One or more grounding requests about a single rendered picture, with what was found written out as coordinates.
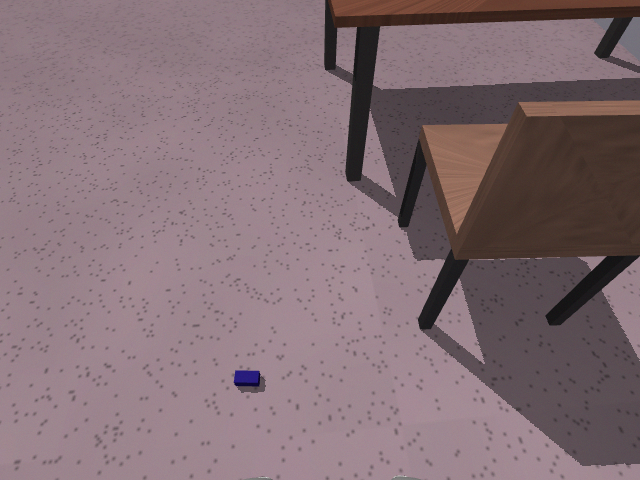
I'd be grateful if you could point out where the chair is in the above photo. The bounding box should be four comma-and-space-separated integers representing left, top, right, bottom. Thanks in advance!
398, 100, 640, 330

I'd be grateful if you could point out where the table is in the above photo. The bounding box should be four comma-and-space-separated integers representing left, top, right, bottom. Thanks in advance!
324, 0, 640, 182

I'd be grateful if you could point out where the small box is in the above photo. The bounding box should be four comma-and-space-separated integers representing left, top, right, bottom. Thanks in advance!
234, 370, 260, 386

